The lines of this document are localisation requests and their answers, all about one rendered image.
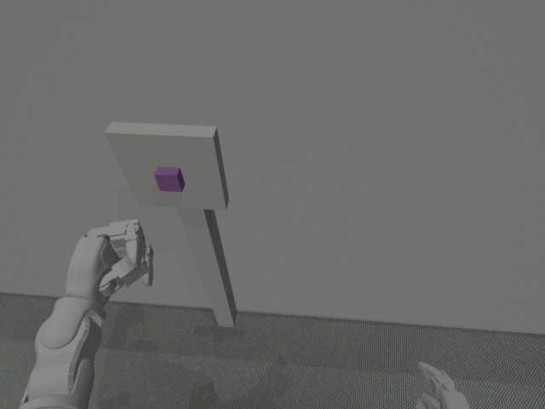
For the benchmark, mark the button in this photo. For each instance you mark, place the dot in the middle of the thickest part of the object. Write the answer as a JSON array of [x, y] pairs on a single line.
[[169, 179]]

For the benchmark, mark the robot left hand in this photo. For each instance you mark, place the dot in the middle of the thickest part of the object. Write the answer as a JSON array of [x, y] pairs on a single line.
[[88, 273]]

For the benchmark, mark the panel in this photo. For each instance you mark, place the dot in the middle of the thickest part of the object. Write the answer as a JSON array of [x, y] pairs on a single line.
[[140, 149]]

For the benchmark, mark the left robot forearm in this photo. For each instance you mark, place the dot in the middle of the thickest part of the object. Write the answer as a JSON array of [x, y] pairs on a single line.
[[66, 345]]

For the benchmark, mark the robot right hand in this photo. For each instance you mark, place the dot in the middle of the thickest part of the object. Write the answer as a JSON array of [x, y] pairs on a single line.
[[443, 386]]

